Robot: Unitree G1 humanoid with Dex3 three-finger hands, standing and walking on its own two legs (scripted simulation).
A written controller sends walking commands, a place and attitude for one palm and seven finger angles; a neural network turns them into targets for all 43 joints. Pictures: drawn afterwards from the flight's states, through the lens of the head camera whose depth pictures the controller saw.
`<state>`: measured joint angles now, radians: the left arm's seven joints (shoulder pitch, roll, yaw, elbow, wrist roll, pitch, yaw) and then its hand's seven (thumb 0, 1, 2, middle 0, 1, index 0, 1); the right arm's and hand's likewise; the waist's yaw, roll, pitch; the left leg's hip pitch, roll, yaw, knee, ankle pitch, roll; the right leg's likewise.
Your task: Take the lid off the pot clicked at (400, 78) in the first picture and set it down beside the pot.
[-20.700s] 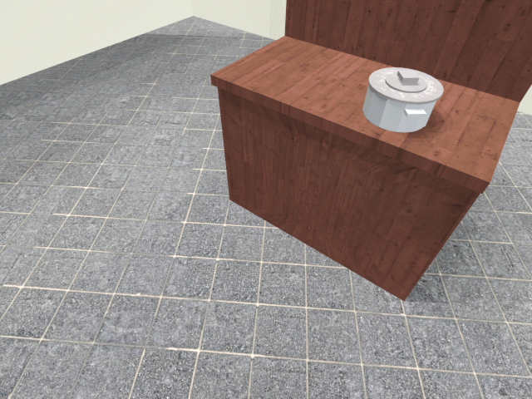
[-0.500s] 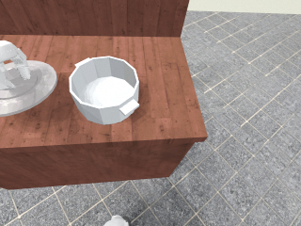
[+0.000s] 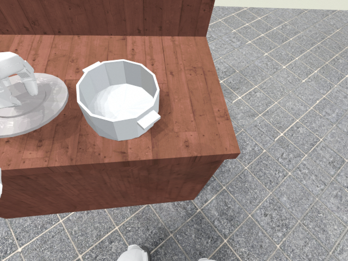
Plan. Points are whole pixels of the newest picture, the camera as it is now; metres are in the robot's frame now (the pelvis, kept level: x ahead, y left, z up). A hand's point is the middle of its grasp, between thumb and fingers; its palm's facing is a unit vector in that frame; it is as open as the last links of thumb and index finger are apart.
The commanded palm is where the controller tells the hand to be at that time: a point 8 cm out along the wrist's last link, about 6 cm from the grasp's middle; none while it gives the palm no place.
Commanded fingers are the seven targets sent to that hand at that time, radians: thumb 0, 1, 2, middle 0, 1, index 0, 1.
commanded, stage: lower the lid onto the table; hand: left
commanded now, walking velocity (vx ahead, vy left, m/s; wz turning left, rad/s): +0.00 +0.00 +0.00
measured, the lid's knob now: (14, 92) +0.49 +0.34 +0.06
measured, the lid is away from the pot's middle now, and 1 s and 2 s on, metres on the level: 0.23 0.24 0.26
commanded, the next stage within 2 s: open the fingers wide in 0.82 s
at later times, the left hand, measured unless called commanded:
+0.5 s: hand (9, 102) +0.47 +0.34 +0.05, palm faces -0.51 -0.13 -0.85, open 6.8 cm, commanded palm +0.53 +0.33 +0.11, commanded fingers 0.00 0.58 1.03 -0.76 -1.08 -0.89 -1.13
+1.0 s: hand (15, 112) +0.46 +0.34 +0.03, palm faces -0.46 -0.13 -0.88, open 6.7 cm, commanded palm +0.49 +0.33 +0.08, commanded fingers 0.00 0.52 0.94 -0.70 -1.07 -0.81 -1.11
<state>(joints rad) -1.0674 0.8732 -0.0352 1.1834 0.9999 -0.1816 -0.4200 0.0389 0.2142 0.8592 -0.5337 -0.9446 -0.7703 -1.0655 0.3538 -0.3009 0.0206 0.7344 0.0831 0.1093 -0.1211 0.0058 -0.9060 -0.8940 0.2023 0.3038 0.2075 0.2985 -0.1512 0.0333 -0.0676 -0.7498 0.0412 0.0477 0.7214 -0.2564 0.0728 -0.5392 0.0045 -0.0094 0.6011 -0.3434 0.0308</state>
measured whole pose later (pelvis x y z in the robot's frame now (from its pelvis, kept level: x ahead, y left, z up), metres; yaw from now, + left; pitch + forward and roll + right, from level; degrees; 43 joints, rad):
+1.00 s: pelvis -0.02 +0.03 -0.02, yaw -2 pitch +20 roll -7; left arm -0.97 0.84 0.06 1.12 1.05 -0.19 -0.31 0.03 0.22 0.84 -0.53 -0.97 -0.78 -1.07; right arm 0.38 -0.28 0.01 0.70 0.05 0.13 -0.10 0.00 -0.91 -0.89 0.20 0.30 0.21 0.30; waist -0.17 0.05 -0.09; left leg -0.92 0.04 0.06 0.84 -0.28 0.11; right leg -0.71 0.01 0.00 0.72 -0.37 -0.01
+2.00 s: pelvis -0.03 +0.03 -0.02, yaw +0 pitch +19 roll -7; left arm -1.06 0.79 -0.04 1.20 1.06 -0.11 -0.30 0.00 0.00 0.67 -0.38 -0.85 -0.37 -0.85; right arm 0.40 -0.28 0.01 0.71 0.05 0.12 -0.08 0.01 -0.91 -0.89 0.20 0.30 0.21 0.30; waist -0.16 0.05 -0.10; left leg -0.94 0.02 0.03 0.87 -0.27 0.11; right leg -0.72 0.02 0.02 0.77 -0.39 -0.01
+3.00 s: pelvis -0.01 +0.01 +0.00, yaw +2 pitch +14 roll -5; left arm -1.05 0.83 -0.05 1.11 1.00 -0.13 -0.41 0.00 0.00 0.65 -0.36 -0.85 -0.36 -0.85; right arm 0.36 -0.30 0.01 0.70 0.08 0.12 -0.08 0.01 -0.91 -0.89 0.20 0.30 0.21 0.30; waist -0.12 0.04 -0.08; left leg -0.72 0.01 0.03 0.72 -0.25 0.09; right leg -0.50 0.00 0.02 0.60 -0.35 0.01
